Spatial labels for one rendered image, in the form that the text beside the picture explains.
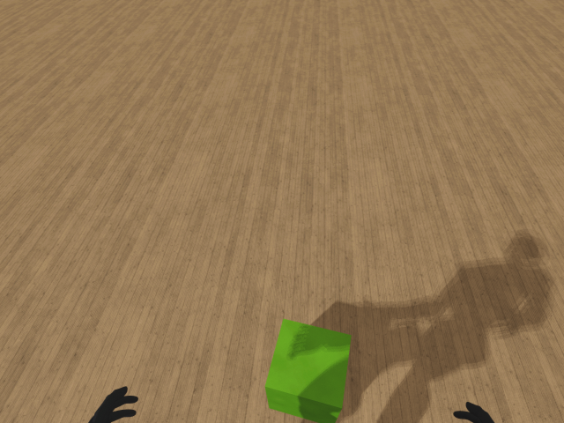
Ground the carton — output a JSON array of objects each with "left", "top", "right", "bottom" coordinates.
[{"left": 265, "top": 319, "right": 352, "bottom": 423}]

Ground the right robot hand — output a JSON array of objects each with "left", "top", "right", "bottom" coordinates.
[{"left": 453, "top": 402, "right": 494, "bottom": 423}]

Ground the left robot hand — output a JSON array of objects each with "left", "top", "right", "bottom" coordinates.
[{"left": 88, "top": 386, "right": 138, "bottom": 423}]

